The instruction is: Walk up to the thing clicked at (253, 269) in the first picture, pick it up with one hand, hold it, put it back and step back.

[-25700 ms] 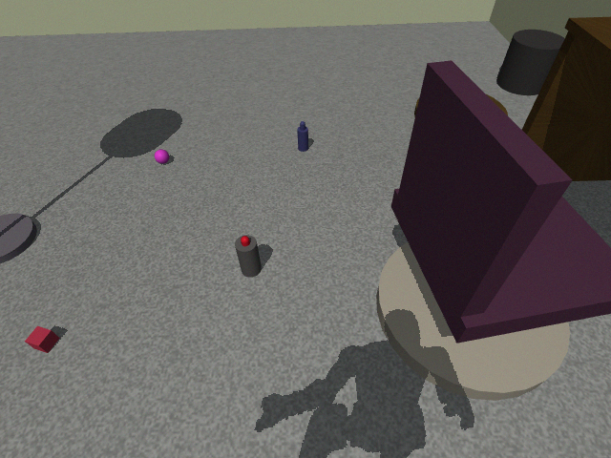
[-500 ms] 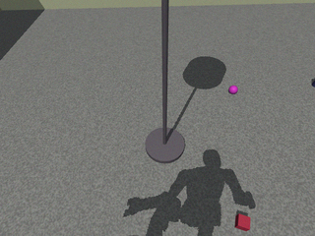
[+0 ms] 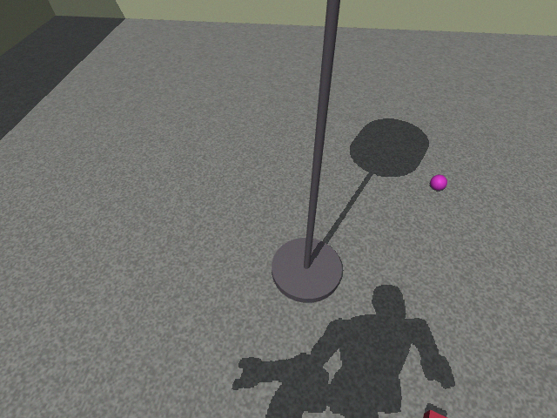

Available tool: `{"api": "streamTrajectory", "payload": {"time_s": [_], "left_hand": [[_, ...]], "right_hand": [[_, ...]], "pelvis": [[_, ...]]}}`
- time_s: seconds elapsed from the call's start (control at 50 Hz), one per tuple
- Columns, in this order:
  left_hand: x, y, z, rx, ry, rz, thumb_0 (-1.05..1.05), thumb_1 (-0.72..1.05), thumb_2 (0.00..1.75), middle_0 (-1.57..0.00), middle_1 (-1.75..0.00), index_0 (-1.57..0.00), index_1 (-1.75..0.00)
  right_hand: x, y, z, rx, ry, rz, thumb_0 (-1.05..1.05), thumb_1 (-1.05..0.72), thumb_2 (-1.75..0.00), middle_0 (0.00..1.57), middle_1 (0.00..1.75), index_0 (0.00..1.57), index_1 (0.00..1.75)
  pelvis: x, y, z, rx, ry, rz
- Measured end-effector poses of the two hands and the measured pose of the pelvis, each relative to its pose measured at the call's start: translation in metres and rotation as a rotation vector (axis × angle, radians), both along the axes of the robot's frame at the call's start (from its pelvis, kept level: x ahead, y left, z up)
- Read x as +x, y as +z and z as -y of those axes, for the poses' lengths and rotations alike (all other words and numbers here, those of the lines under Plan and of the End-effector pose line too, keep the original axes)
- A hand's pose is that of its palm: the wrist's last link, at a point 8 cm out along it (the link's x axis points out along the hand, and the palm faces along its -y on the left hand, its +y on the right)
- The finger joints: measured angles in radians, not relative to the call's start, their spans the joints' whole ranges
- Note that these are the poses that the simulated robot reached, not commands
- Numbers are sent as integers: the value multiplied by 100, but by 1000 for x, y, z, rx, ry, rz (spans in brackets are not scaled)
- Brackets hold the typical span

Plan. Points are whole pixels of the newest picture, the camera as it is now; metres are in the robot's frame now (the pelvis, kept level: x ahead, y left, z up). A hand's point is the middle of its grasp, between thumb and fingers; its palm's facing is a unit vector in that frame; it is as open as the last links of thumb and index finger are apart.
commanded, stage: walk up
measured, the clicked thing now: out of the picture +0.45 -1.18 -0.65
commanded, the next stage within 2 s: stand in 0.46 s
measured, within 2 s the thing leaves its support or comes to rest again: neither
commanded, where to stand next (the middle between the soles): +0.07 +0.00 m, yaw +1 degrees
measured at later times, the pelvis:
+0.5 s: pelvis +0.00 -0.01 +0.03, yaw +3 degrees
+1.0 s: pelvis +0.00 -0.03 +0.03, yaw +2 degrees
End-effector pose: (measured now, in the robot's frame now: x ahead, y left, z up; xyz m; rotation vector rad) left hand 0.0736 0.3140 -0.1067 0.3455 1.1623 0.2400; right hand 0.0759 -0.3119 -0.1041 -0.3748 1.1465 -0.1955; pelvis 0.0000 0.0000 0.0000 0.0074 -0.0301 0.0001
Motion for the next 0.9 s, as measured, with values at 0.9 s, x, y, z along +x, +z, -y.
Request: {"api": "streamTrajectory", "payload": {"time_s": [0.9], "left_hand": [[-27,22,34,-43,51,-87,0,90,90,-21,-30,-21,-30]], "right_hand": [[18,18,0,69,9,-42,1,-91,-90,20,30,20,30]], "pelvis": [[-4,34,22,-8,29,21]]}}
